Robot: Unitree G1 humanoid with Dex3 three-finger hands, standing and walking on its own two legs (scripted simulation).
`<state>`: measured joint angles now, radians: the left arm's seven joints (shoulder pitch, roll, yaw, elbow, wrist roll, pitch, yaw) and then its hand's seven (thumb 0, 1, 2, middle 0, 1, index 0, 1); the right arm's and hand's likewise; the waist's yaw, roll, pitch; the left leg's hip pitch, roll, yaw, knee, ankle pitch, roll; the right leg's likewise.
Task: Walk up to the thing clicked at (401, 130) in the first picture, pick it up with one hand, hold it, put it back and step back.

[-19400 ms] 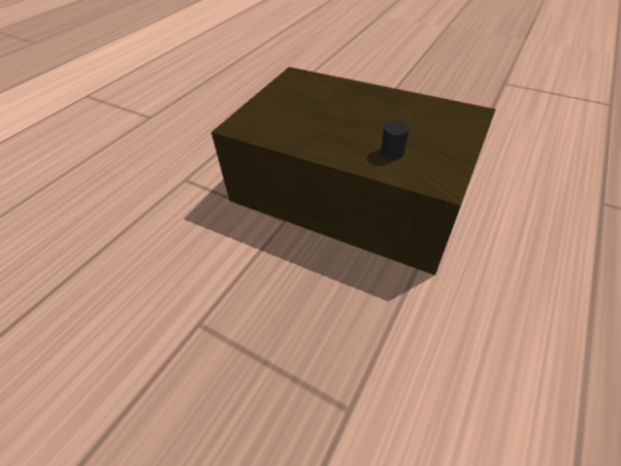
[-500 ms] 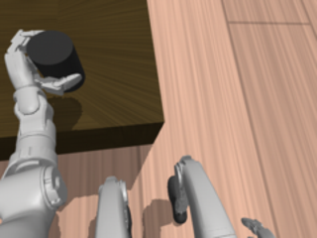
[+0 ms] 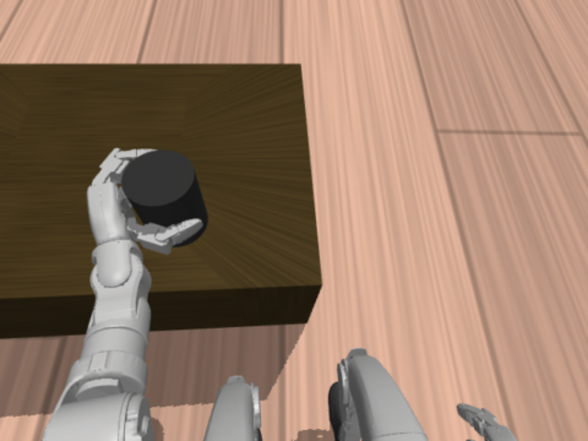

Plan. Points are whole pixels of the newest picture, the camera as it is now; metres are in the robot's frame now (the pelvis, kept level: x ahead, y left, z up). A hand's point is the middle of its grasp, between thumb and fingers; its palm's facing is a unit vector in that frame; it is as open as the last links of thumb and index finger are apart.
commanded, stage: lift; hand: left
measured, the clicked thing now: (169, 201) +0.44 +0.16 +0.01
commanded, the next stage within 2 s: hold in 1.02 s
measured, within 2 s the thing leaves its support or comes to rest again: neither
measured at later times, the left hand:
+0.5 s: hand (142, 193) +0.41 +0.17 +0.09, palm faces +0.19 -0.98 -0.04, open 11.9 cm
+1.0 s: hand (139, 197) +0.39 +0.16 +0.12, palm faces +0.18 -0.98 -0.03, open 11.9 cm
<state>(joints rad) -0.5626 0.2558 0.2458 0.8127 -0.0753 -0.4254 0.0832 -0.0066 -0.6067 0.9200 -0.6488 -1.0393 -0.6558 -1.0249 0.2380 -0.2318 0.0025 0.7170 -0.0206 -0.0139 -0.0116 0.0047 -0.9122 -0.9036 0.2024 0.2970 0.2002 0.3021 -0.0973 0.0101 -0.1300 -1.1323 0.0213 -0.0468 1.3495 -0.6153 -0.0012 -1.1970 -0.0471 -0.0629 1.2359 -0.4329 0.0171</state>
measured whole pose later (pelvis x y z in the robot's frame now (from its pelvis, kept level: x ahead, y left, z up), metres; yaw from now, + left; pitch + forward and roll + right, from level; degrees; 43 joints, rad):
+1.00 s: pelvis +0.03 -0.01 +0.08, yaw +1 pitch +9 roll -2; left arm -0.24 0.17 0.13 0.54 -0.11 -0.36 0.07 -0.01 -0.61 0.94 -0.63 -1.06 -0.64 -1.05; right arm 0.24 -0.21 0.00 0.67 -0.01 -0.01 -0.03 0.01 -0.91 -0.90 0.20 0.30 0.20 0.30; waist -0.03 0.00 -0.05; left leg -0.59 0.03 -0.03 0.92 -0.49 -0.01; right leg -0.67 -0.03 -0.06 0.85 -0.34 0.01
